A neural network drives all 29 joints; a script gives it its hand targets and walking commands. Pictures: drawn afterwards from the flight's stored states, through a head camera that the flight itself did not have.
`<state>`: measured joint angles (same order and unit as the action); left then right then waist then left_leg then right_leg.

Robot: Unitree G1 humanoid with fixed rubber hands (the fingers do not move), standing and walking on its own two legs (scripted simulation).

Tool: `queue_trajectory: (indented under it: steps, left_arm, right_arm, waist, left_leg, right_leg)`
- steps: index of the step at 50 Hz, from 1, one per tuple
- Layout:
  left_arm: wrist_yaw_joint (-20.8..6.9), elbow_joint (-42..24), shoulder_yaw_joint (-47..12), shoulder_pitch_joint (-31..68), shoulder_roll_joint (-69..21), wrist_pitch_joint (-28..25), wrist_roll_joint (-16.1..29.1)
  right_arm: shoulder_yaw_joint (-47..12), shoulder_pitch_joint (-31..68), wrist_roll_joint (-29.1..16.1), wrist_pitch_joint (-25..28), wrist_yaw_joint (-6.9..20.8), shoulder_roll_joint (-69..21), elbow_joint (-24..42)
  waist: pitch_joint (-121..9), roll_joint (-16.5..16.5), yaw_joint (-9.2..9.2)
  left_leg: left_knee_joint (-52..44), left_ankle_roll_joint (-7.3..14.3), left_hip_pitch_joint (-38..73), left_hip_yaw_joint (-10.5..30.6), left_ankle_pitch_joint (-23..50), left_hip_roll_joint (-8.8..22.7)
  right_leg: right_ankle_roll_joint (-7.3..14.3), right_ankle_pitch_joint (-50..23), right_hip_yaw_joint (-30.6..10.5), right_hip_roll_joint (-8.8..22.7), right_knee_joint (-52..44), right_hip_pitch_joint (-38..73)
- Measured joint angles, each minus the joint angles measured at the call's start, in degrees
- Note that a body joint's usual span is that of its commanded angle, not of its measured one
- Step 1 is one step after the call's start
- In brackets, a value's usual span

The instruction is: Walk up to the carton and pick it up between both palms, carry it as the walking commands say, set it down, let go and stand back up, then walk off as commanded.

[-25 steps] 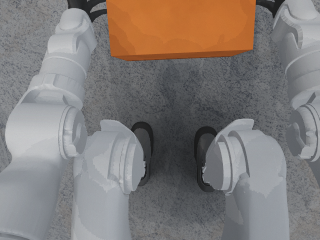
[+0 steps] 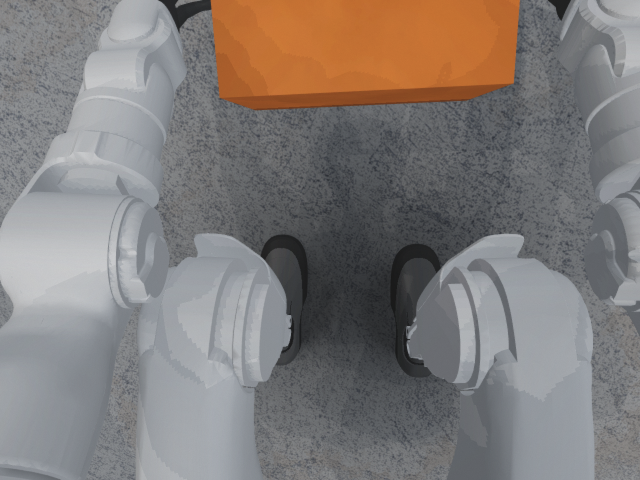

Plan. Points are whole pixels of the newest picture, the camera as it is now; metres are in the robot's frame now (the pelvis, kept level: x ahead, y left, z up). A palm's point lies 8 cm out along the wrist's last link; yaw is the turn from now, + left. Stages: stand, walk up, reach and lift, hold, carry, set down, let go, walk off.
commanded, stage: set down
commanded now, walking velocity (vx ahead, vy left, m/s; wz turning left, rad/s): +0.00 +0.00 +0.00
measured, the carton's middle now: (358, 12) +0.56 -0.01 -0.26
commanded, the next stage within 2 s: none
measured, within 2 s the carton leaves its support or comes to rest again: neither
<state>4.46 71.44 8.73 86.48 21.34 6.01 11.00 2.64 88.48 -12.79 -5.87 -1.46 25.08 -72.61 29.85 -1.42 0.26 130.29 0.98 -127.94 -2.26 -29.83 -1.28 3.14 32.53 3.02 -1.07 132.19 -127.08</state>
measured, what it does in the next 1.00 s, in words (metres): stands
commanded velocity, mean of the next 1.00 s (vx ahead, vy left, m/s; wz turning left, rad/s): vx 0.00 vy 0.00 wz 0.00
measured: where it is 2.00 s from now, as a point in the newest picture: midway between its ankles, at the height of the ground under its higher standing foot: (347, 326)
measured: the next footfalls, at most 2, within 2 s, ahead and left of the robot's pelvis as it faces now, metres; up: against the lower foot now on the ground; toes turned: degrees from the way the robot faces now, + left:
none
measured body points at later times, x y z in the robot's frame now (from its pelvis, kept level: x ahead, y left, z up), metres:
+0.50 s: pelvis +0.01 +0.00 +0.00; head +0.38 -0.01 +0.25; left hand +0.56 +0.20 -0.18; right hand +0.57 -0.21 -0.18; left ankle +0.13 +0.11 -0.31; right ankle +0.12 -0.10 -0.31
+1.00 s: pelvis +0.00 +0.00 +0.02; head +0.37 -0.01 +0.27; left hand +0.57 +0.21 -0.12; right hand +0.58 -0.23 -0.12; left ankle +0.13 +0.11 -0.31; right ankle +0.12 -0.10 -0.31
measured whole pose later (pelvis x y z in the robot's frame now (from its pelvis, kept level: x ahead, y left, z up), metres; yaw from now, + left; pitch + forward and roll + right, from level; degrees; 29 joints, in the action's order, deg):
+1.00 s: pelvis +0.00 +0.00 +0.02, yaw -1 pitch +27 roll +1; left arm 6.2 57.6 6.6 81.9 25.4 6.7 17.1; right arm 2.4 83.7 -18.2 -7.0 -2.9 31.4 -59.0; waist 29.9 -1.1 1.0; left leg 128.2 1.9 -124.0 -2.6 -31.6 0.0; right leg 3.4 33.5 3.1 -0.2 129.6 -123.4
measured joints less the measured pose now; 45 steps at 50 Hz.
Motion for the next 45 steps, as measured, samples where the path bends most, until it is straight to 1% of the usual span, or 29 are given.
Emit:
queue_trajectory:
  steps: [8,15,22,27,32,39,45]
  left_arm:
    - [-0.02,1.19,-0.52,0.21,0.05,-2.06,1.62]
    - [0.92,1.39,-1.61,0.91,-0.55,-3.79,3.48]
    - [1.74,0.37,-1.29,0.40,-0.68,-4.57,3.24]
    - [1.78,-0.22,-1.19,-1.37,0.17,-4.75,3.02]
    - [1.31,-1.44,-1.99,-3.24,2.00,-4.43,3.82]
    - [0.50,-4.67,-3.33,-3.36,3.91,-3.36,5.83]
    - [1.03,-10.35,-3.25,-3.57,4.11,-1.41,6.98]
  right_arm:
    - [-0.79,-0.21,-1.38,1.33,0.24,0.16,-0.14]
    - [-1.90,0.57,-3.22,2.72,-1.05,0.93,-0.82]
    - [-1.37,0.18,-3.14,3.61,-1.65,1.19,-0.70]
    - [-0.58,-1.14,-3.05,4.02,-1.50,2.59,-0.63]
    - [-0.64,-2.69,-4.28,3.92,-0.88,4.50,-0.07]
    - [-1.86,-2.74,-6.27,3.14,-0.15,6.29,2.85]
    - [-1.40,-3.43,-6.48,1.19,-0.87,6.12,9.20]
  waist:
    - [-0.01,0.27,0.50]
    - [-0.05,-0.01,0.96]
    - [-1.42,0.03,1.08]
    - [-2.71,0.12,1.11]
    - [-2.92,0.44,1.17]
    - [-0.66,0.41,1.48]
    - [0.17,0.04,1.29]
  left_leg:
    - [-0.18,-0.25,-0.03,0.38,-0.15,0.30]
    - [-1.24,0.14,-0.29,0.11,-0.20,0.53]
    - [-0.74,0.75,-1.26,-0.26,-1.05,0.90]
    - [0.00,1.10,-2.07,-0.48,-1.57,1.14]
    - [0.43,1.26,-2.36,-0.57,-1.71,1.47]
    - [0.60,1.23,-1.54,-0.59,-1.29,1.77]
    - [-0.17,1.05,-0.17,-0.52,-0.95,1.50]
  right_leg:
    - [0.31,-0.30,0.41,-0.03,-0.45,-0.21]
    - [0.05,-0.26,0.16,0.16,-1.57,-0.42]
    - [-0.21,0.56,0.01,0.38,-1.23,-1.29]
    - [-0.27,1.05,-0.03,0.56,-0.56,-2.06]
    - [-0.11,1.00,0.05,0.69,-0.20,-2.47]
    - [0.27,0.38,0.21,0.96,-0.04,-1.85]
    - [0.45,0.21,0.22,1.20,-0.68,-0.43]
